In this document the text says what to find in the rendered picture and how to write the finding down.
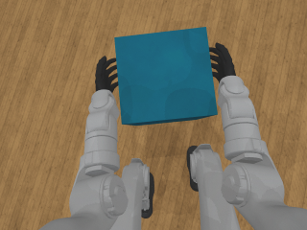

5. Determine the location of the carton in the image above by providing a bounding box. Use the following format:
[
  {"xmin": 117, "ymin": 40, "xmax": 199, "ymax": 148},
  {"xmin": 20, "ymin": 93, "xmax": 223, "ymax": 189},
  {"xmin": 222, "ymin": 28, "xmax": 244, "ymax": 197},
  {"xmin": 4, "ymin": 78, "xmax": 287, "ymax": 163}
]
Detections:
[{"xmin": 114, "ymin": 27, "xmax": 218, "ymax": 126}]

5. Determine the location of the right robot hand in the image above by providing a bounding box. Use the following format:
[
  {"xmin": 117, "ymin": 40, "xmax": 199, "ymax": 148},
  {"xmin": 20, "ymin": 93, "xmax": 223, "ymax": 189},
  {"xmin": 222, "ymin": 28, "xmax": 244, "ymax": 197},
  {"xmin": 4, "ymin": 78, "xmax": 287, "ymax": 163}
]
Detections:
[{"xmin": 209, "ymin": 42, "xmax": 236, "ymax": 83}]

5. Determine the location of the right robot forearm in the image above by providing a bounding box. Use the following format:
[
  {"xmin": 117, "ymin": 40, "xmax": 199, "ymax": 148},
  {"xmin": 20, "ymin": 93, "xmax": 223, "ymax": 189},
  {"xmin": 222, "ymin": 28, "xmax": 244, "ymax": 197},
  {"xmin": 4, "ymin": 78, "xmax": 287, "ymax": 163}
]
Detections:
[{"xmin": 217, "ymin": 75, "xmax": 285, "ymax": 196}]

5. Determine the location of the left robot forearm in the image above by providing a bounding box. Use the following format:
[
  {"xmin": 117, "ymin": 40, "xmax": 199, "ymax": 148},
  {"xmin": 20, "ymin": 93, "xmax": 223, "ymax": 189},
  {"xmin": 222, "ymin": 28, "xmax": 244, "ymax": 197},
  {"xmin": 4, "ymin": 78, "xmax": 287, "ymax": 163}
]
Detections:
[{"xmin": 69, "ymin": 89, "xmax": 120, "ymax": 209}]

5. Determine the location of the left robot hand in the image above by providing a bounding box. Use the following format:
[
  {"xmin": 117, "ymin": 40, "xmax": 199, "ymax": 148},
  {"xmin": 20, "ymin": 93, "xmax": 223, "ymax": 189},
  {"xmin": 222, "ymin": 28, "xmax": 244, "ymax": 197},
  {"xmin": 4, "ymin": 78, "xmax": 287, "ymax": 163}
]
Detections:
[{"xmin": 95, "ymin": 56, "xmax": 119, "ymax": 93}]

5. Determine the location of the robot right upper arm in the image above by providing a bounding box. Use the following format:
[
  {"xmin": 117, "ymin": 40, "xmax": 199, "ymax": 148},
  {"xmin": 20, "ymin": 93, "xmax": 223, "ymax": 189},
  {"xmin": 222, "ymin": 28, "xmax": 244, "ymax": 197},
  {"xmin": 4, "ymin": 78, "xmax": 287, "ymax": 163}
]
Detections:
[{"xmin": 221, "ymin": 162, "xmax": 307, "ymax": 230}]

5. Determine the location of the left robot shin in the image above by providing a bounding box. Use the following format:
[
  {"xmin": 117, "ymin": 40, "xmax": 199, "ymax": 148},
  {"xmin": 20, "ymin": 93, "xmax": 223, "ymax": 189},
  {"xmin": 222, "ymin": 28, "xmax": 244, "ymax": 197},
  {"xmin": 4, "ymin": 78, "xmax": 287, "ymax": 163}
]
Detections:
[{"xmin": 123, "ymin": 158, "xmax": 150, "ymax": 210}]

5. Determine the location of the left robot foot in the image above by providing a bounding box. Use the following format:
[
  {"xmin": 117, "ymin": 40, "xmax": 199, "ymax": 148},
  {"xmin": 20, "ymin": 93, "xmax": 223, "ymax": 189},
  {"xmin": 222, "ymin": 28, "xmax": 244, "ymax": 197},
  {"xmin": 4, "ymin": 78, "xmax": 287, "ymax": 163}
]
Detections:
[{"xmin": 141, "ymin": 173, "xmax": 154, "ymax": 219}]

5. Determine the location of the robot left upper arm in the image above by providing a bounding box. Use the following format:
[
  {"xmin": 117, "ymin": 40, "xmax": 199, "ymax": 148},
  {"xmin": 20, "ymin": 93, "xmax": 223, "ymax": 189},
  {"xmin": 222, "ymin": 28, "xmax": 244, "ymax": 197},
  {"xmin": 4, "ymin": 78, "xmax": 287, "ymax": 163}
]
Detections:
[{"xmin": 39, "ymin": 173, "xmax": 129, "ymax": 230}]

